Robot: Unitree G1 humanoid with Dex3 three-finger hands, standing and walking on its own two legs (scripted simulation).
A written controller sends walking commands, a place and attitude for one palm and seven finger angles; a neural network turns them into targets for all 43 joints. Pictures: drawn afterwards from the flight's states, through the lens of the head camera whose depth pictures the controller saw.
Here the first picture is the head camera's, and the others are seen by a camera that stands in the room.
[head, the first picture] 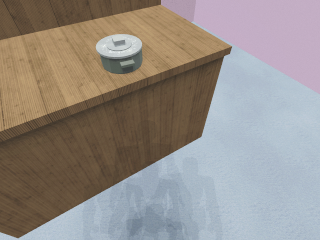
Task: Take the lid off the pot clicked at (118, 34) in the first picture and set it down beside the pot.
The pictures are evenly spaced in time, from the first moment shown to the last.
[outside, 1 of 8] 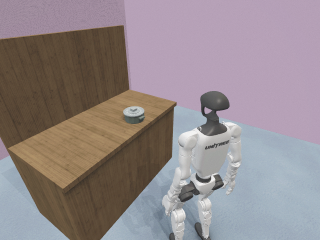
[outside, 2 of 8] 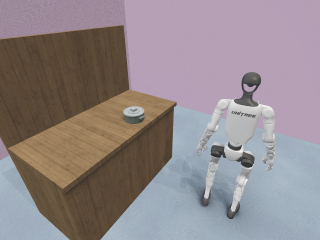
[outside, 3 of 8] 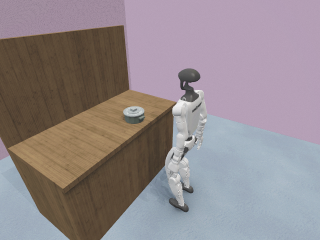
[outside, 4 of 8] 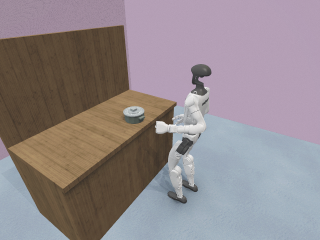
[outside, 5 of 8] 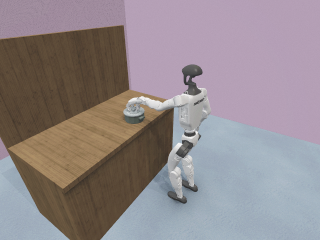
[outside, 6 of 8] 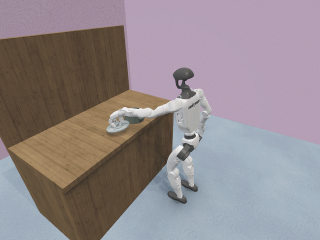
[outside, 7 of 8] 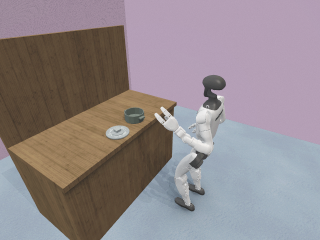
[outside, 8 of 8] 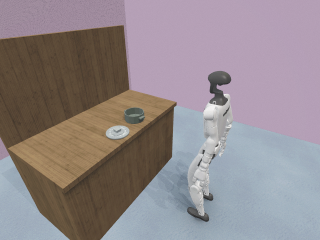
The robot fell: no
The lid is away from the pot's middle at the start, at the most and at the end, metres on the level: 0.00 0.25 0.25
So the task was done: yes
